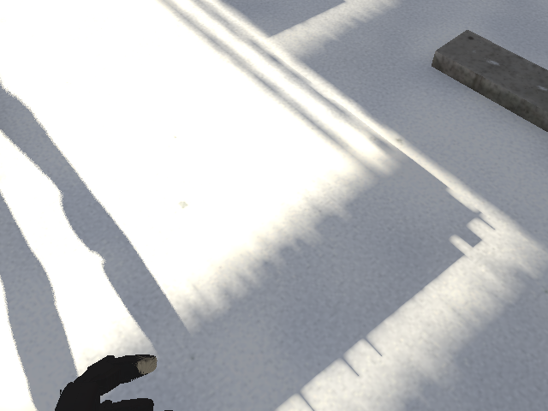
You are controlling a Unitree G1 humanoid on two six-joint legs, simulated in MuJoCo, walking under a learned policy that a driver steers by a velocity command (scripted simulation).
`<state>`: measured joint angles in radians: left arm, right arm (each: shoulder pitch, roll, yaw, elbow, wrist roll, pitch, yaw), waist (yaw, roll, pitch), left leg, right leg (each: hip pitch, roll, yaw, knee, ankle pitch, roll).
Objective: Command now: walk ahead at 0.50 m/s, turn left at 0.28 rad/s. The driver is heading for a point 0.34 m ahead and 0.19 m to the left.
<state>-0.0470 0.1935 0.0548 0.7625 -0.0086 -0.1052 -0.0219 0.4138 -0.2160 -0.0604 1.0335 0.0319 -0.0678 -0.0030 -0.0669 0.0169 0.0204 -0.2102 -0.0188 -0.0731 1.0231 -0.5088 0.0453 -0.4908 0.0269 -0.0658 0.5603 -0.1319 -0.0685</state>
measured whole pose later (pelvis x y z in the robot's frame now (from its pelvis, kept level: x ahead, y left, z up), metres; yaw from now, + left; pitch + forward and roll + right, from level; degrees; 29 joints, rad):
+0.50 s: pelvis +0.26 +0.08 +0.00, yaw +13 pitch +3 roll -2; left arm 0.24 0.26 0.07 0.99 -0.02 -0.08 0.01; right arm 0.03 -0.24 -0.07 0.77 -0.01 -0.05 0.03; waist 0.04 0.01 0.07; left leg -0.54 -0.01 0.02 0.61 -0.13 0.07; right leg -0.21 -0.07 -0.08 0.98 -0.56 0.04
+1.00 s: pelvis +0.35 +0.09 +0.01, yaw +14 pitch +0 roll +1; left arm 0.16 0.22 0.05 1.03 0.01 -0.01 0.03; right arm 0.12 -0.21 -0.04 0.91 -0.01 0.00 -0.02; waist 0.01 0.01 0.01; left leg -0.27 -0.05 0.03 0.48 -0.22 0.05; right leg -0.27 -0.05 0.02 0.52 -0.25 0.04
